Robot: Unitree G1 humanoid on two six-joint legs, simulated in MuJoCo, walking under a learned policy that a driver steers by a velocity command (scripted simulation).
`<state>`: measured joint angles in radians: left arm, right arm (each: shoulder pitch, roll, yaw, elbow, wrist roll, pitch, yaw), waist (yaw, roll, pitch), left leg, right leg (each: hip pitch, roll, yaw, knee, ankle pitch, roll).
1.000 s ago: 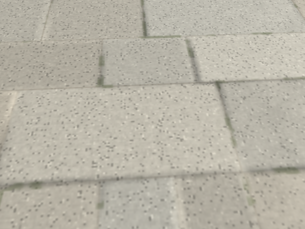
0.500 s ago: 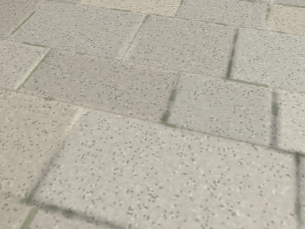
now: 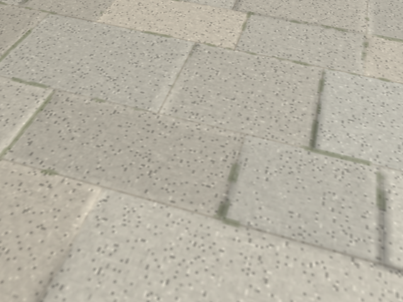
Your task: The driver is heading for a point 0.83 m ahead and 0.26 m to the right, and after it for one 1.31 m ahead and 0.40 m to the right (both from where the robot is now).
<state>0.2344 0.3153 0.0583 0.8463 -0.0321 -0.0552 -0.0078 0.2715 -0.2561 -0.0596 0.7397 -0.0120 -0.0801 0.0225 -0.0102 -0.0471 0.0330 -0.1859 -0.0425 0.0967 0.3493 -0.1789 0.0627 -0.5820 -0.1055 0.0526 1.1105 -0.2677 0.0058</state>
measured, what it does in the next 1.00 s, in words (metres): walks ahead, turning right: right foot, then left foot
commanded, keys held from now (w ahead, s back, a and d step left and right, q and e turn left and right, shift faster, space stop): w+e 0.76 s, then w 0.24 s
